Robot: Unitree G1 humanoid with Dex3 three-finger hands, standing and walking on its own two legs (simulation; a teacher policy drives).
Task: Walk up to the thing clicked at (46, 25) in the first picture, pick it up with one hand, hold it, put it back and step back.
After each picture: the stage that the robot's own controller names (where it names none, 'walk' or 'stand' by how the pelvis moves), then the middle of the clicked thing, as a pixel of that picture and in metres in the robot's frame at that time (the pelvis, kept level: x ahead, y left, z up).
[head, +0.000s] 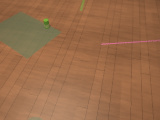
stand; (46, 23) +1.72 +0.42 -0.72
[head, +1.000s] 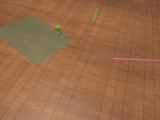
walk; (57, 30) +1.61 +0.18 -0.70
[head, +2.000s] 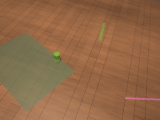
walk; (56, 57) +1.08 +0.17 -0.72
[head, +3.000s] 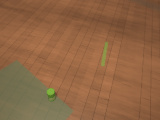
walk; (51, 94) +0.67 +0.20 -0.72
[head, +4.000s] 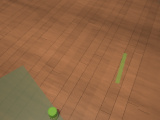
stand; (53, 113) +0.46 +0.19 -0.68
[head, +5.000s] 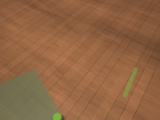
stand; (57, 119) +0.46 +0.16 -0.72
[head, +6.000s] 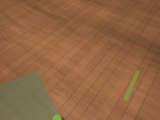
stand; out of the picture +0.46 +0.17 -0.72
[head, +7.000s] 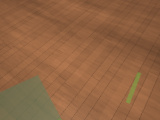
stand; out of the picture +0.44 +0.18 -0.73
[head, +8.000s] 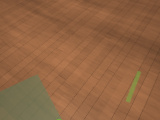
stand; out of the picture +0.43 +0.18 -0.73
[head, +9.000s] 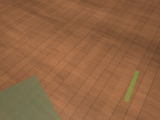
go down; out of the picture +0.43 +0.18 -0.73
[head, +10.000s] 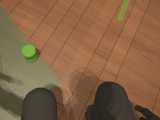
go down; (30, 54) +0.51 +0.19 -0.38
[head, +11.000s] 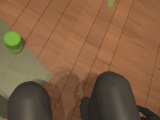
approach; (13, 43) +0.52 +0.21 -0.31
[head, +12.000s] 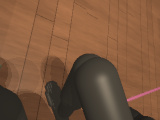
close in; out of the picture +0.51 +0.26 -0.24
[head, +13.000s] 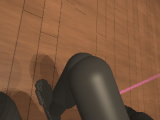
close; out of the picture +0.50 +0.27 -0.24
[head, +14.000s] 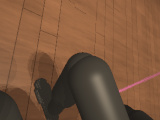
lift; out of the picture +0.49 +0.26 -0.25
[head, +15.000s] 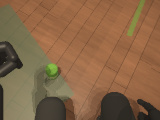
close; (52, 71) +0.48 +0.14 -0.43
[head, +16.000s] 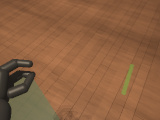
go down; out of the picture +0.42 +0.14 -0.67
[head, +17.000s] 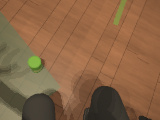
stand; (35, 64) +0.48 +0.16 -0.42
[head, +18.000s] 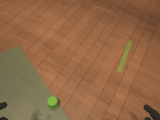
stand; (52, 103) +0.44 +0.14 -0.59
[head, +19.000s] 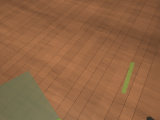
stand; out of the picture +0.42 +0.14 -0.66
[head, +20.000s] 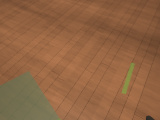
stand; out of the picture +0.42 +0.13 -0.66
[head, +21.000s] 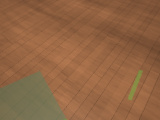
stand; out of the picture +0.42 +0.12 -0.72
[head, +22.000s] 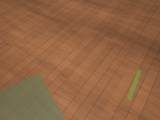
stand; out of the picture +0.42 +0.13 -0.73
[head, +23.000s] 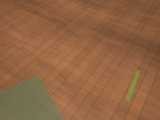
stand; out of the picture +0.42 +0.14 -0.73
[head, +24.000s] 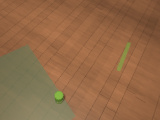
walk; (58, 97) +0.49 +0.09 -0.71
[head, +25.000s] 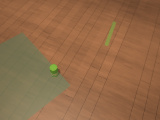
walk; (54, 70) +0.75 +0.22 -0.69
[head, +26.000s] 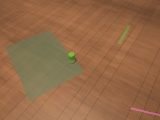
stand; (71, 58) +1.08 +0.14 -0.70
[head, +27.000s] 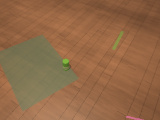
stand; (65, 64) +1.01 +0.14 -0.72
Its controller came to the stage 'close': yes
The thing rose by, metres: 0.00
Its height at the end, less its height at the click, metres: +0.00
